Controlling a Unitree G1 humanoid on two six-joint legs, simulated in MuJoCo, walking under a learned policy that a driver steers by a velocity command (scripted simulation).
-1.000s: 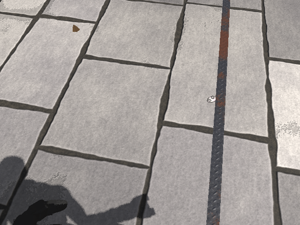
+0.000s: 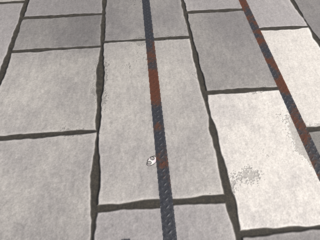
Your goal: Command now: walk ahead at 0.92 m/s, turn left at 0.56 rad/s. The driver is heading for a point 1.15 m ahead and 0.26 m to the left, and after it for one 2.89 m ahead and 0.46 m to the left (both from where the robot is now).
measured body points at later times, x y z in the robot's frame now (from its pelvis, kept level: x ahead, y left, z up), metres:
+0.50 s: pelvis +0.48 +0.02 +0.00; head +0.52 +0.04 +0.45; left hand +0.66 +0.32 -0.04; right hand +0.57 -0.28 -0.11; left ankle +0.21 +0.03 -0.66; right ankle +0.67 -0.06 -0.71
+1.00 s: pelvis +0.89 +0.24 +0.02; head +0.91 +0.26 +0.47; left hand +0.74 +0.47 -0.12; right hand +1.16 +0.11 -0.07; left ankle +0.88 +0.35 -0.70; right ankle +0.81 +0.04 -0.59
